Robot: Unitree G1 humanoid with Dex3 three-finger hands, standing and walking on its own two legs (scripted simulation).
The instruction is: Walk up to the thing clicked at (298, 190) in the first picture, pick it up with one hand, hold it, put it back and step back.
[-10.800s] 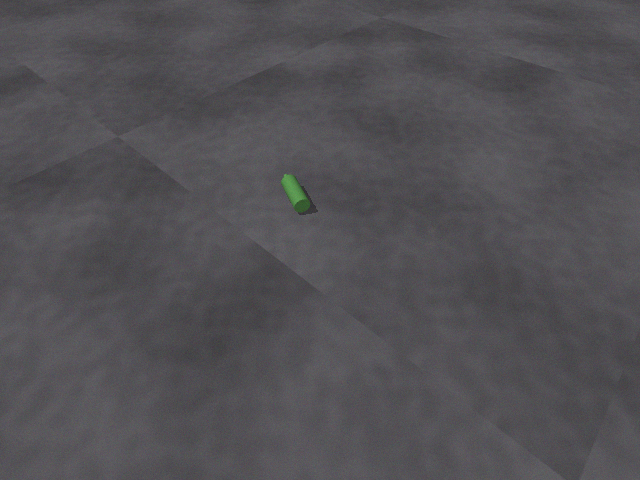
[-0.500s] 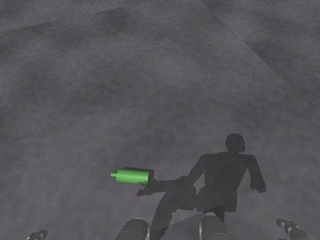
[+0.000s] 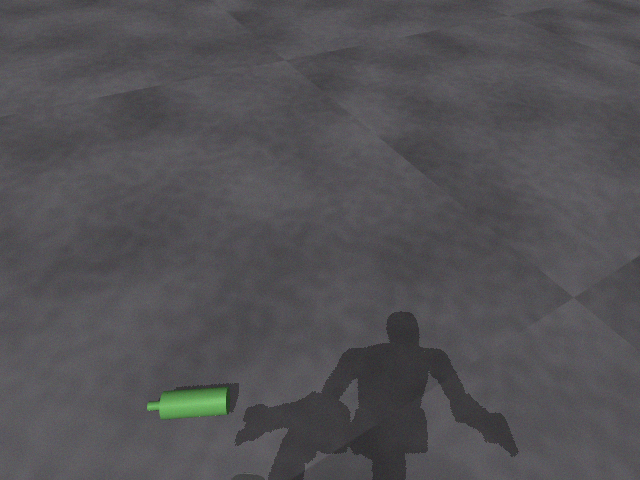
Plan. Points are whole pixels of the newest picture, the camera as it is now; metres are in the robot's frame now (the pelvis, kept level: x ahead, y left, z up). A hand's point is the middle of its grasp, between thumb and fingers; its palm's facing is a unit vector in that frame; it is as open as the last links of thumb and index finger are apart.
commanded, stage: walk up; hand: left
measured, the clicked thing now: (188, 403) +0.48 +0.38 -0.71
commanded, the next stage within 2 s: stand in 1.56 s
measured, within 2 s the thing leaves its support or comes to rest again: neither
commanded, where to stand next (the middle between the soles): +0.13 +0.04 m, yaw +4 degrees
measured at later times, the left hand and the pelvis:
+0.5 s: hand out of the picture +0.08 +0.30 -0.13, palm faces +0.13 -0.89 -0.44, open 7.4 cm; pelvis +0.10 +0.01 +0.00, yaw +8 degrees
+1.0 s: hand out of the picture +0.10 +0.28 -0.13, palm faces +0.10 -0.84 -0.53, open 7.4 cm; pelvis +0.08 -0.01 -0.01, yaw +9 degrees
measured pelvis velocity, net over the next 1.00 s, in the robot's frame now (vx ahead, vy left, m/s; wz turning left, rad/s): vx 0.08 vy -0.01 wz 0.16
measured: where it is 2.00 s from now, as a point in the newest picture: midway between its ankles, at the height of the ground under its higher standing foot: outside the picture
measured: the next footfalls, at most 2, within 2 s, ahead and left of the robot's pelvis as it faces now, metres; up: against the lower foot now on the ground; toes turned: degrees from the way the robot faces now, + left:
left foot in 0.46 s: +0.20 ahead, +0.17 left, +0.00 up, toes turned +10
right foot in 0.80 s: +0.23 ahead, -0.12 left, +0.00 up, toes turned +6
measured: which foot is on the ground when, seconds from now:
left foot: up 0.00-0.44, down 0.46-0.82, up 0.84-1.00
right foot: down 0.00-0.52, up 0.54-0.78, down 0.80-1.00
